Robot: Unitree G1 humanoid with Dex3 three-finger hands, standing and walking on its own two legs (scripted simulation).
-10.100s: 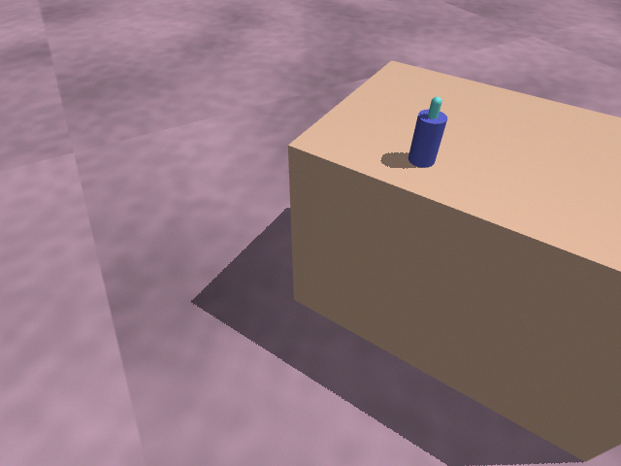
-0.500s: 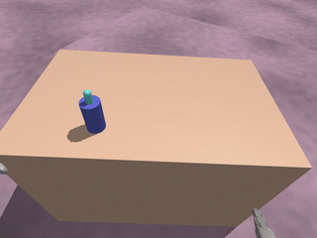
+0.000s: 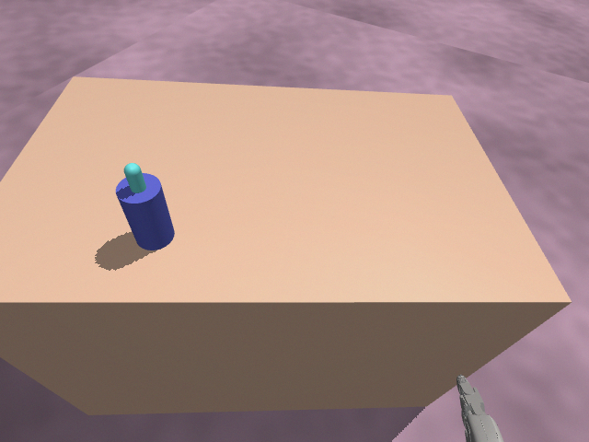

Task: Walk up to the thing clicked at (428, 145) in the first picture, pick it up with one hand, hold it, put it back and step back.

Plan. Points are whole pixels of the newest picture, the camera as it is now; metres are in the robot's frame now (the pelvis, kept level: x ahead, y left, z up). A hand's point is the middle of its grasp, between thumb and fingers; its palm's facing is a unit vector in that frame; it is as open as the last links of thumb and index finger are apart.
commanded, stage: go down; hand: left
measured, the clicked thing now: (144, 204) +0.50 +0.23 +0.02
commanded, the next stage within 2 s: approach in 1.32 s
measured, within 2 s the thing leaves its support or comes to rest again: neither
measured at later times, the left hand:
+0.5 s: hand out of the picture +0.37 +0.40 +0.13, palm faces +0.23 -0.97 +0.01, open 17.7 cm
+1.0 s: hand out of the picture +0.40 +0.41 +0.13, palm faces +0.24 -0.97 +0.01, open 17.5 cm
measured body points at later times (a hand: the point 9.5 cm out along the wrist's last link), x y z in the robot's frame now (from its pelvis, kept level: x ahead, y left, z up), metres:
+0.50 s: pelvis +0.00 +0.00 -0.01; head +0.06 +0.04 +0.43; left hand +0.36 +0.45 +0.13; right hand +0.15 -0.25 -0.07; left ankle +0.00 +0.11 -0.72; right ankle -0.03 -0.13 -0.72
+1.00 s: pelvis +0.00 +0.01 -0.02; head +0.07 +0.05 +0.42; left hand +0.38 +0.46 +0.13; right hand +0.15 -0.25 -0.07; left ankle +0.00 +0.11 -0.72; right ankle -0.03 -0.13 -0.72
